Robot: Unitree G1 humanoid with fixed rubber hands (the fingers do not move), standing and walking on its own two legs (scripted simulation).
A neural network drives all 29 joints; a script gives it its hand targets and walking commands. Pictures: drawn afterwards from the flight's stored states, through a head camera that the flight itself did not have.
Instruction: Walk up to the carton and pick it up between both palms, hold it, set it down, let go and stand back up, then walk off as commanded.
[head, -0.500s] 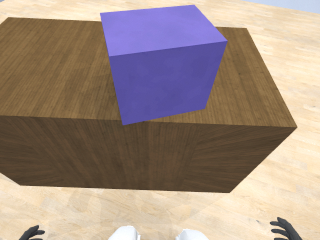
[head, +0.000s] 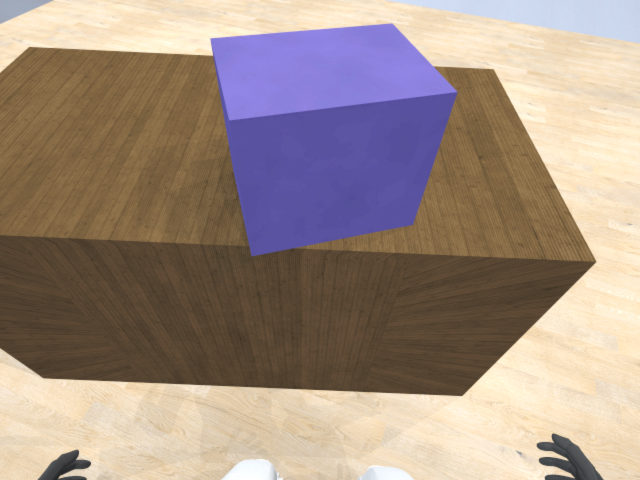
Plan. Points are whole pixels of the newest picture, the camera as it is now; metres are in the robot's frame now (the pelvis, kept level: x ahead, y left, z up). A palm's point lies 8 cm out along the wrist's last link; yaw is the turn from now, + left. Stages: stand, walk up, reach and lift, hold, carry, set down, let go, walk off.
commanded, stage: walk up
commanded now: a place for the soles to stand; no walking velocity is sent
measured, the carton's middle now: (321, 140) +0.59 +0.03 +0.09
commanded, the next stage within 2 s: reach and lift in 1.88 s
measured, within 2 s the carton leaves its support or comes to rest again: neither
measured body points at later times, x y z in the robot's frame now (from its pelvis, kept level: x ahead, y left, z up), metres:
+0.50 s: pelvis +0.08 +0.07 -0.01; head +0.09 +0.07 +0.44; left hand +0.13 +0.42 -0.09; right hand +0.20 -0.25 -0.10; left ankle +0.15 +0.19 -0.70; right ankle +0.06 -0.10 -0.66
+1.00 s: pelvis +0.10 +0.03 +0.00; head +0.12 +0.02 +0.45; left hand +0.14 +0.38 -0.08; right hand +0.25 -0.28 -0.10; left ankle +0.13 +0.18 -0.70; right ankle +0.15 -0.09 -0.70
